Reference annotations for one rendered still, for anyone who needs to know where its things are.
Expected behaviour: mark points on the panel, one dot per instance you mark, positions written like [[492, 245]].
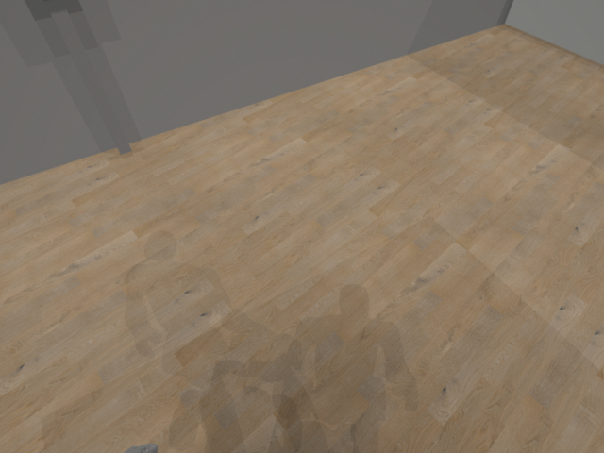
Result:
[[68, 32]]

